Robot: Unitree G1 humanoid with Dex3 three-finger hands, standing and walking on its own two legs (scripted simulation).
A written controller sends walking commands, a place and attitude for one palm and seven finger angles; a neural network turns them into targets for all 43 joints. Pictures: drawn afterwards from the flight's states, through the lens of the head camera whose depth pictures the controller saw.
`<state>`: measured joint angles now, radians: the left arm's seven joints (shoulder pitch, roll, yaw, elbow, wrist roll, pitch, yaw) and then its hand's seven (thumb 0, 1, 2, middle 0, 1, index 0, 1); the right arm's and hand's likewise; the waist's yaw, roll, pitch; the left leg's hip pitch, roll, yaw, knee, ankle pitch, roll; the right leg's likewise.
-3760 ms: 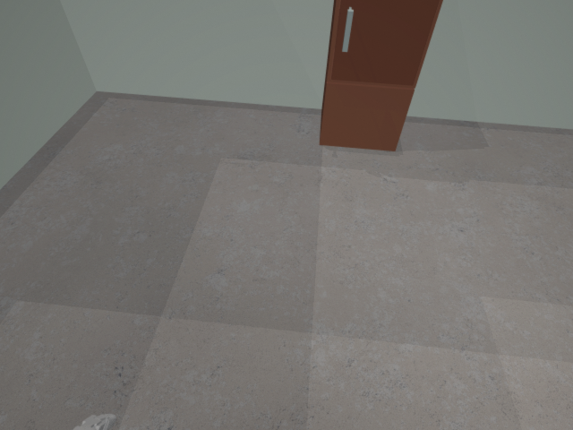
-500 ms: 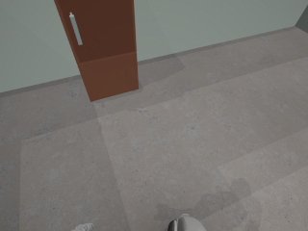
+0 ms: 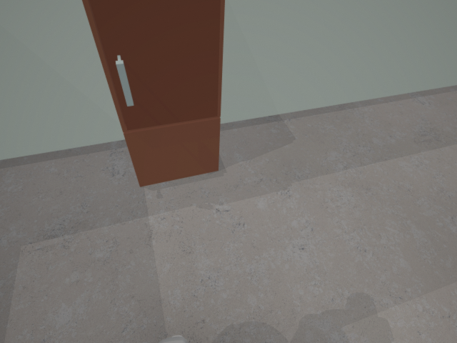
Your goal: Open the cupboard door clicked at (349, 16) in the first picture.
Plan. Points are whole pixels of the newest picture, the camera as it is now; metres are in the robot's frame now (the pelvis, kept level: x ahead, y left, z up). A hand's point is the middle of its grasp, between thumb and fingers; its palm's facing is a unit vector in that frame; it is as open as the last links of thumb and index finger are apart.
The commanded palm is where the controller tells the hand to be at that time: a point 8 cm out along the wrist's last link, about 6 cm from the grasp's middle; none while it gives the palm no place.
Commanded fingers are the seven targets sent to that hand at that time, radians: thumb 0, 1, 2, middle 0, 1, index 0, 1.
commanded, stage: walk to a spot facing it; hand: left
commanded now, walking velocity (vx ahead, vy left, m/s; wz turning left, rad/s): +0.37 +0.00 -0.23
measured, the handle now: (124, 81) +0.93 +0.47 -0.09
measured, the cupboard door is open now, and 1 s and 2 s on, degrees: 0 0 0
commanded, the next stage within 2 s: turn to face it in 0.30 s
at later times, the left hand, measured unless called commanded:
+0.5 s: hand (186, 245) +0.36 +0.14 -0.17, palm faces -0.20 -0.94 -0.26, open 7.3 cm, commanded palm none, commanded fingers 0.00 0.90 0.90 -0.20 -0.30 -0.20 -0.30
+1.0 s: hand (178, 244) +0.37 +0.16 -0.19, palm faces +0.13 -0.97 -0.18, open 7.3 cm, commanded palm none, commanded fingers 0.00 0.90 0.90 -0.20 -0.30 -0.20 -0.30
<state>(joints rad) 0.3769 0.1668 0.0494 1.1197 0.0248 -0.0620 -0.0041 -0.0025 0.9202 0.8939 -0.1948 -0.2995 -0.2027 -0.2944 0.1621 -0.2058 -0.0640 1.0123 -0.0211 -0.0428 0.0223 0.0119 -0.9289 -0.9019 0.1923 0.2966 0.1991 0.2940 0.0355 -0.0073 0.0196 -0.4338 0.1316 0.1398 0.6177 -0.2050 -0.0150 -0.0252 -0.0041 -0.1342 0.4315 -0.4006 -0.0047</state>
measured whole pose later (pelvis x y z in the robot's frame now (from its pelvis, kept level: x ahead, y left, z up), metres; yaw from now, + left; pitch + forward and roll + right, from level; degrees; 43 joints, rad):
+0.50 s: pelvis +0.22 -0.04 -0.02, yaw -11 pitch -1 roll +2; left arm 0.13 0.20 0.08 0.99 0.03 -0.04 -0.02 0.00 0.92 0.89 -0.19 -0.30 -0.20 -0.29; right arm 0.38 -0.16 -0.06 1.12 -0.01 -0.03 -0.01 0.00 -0.91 -0.90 0.20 0.30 0.20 0.29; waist -0.04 0.02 0.10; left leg -0.06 0.17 0.28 0.75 -0.51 -0.07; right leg -0.47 -0.07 -0.15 0.68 -0.15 -0.07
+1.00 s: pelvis +0.31 -0.04 -0.01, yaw +5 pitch +0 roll -1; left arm 0.17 0.21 0.07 0.96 0.02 0.04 0.02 0.00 0.92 0.89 -0.20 -0.30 -0.21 -0.29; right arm 0.18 -0.19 -0.06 0.94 -0.02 0.03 0.02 0.00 -0.91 -0.90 0.19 0.30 0.20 0.29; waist -0.01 -0.04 0.07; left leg -0.37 0.07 0.14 0.70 -0.32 0.03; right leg -0.32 -0.16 -0.31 0.81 -0.50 0.03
